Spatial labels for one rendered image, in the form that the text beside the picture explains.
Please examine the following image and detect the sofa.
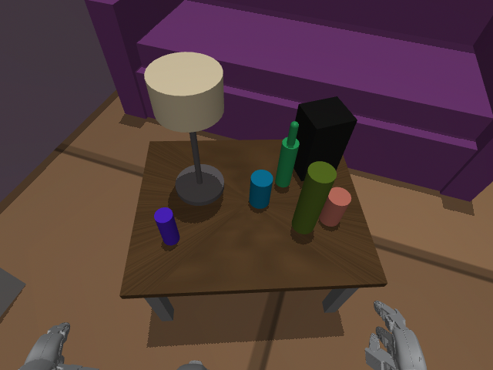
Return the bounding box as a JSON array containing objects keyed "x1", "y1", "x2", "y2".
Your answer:
[{"x1": 85, "y1": 0, "x2": 493, "y2": 202}]

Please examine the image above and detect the desk lamp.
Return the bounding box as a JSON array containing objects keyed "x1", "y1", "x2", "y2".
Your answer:
[{"x1": 144, "y1": 52, "x2": 224, "y2": 206}]

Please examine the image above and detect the coffee table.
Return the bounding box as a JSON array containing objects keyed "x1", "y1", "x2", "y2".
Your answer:
[{"x1": 119, "y1": 140, "x2": 387, "y2": 321}]

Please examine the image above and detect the left robot hand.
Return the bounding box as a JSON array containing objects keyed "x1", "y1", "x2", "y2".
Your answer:
[{"x1": 25, "y1": 322, "x2": 99, "y2": 370}]

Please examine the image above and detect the right robot hand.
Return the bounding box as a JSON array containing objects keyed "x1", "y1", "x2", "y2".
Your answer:
[{"x1": 365, "y1": 301, "x2": 427, "y2": 370}]

